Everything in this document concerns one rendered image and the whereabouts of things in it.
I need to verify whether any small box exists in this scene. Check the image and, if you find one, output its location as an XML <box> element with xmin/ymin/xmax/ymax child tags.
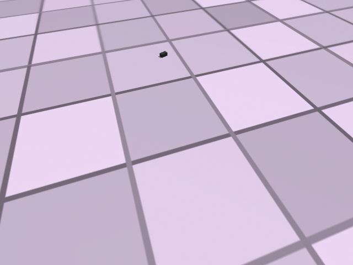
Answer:
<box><xmin>159</xmin><ymin>51</ymin><xmax>168</xmax><ymax>58</ymax></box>

